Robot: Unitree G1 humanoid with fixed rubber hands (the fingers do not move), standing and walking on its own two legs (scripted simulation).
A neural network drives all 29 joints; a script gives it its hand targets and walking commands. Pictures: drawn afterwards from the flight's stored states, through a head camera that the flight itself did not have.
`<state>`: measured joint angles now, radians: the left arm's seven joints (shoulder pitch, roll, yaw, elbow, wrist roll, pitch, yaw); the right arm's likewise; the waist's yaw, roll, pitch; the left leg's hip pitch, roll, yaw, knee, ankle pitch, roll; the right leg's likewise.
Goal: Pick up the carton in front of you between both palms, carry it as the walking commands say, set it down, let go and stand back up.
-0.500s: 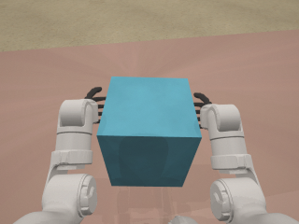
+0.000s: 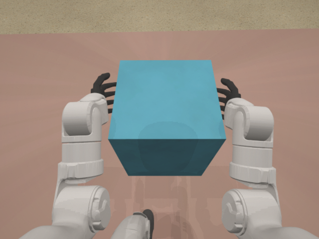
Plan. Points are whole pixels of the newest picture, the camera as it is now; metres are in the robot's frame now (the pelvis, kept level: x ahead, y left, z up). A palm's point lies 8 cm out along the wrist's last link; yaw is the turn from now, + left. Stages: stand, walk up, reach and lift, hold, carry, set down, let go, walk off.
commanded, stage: carry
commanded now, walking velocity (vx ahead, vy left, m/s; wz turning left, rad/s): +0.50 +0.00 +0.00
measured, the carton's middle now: (165, 124) +0.37 +0.03 +0.05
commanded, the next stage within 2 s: none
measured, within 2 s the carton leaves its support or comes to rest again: neither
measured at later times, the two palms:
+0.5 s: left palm (130, 38) +0.68 +0.17 +0.09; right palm (219, 46) +0.66 -0.13 +0.09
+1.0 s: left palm (134, 14) +0.96 +0.20 +0.03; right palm (200, 18) +0.98 -0.10 +0.01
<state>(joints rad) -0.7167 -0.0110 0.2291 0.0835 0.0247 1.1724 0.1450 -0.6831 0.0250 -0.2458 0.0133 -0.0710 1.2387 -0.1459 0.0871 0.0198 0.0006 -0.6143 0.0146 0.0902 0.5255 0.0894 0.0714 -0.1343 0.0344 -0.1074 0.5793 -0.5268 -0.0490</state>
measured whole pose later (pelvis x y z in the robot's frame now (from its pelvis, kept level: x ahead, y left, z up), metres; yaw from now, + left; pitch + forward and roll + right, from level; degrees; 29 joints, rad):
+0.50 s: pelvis +0.31 +0.03 -0.03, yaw +1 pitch +5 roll -1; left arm -0.64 -0.02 0.24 -0.02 0.06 1.20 0.12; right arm -0.65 0.02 -0.19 0.05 -0.03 1.18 -0.14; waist -0.08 -0.01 0.00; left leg -0.16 -0.08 0.09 0.59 -0.35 0.11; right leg -0.66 0.00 -0.07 0.59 0.14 -0.06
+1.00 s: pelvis +0.61 +0.02 -0.08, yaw +2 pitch +6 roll +1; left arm -0.66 -0.02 0.21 0.08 0.01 1.14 0.14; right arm -0.61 0.03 -0.22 -0.01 -0.07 1.20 -0.14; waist 0.09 0.00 0.02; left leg -0.71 0.03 0.01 0.76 0.00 0.04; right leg -0.25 0.09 -0.08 0.60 -0.28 -0.15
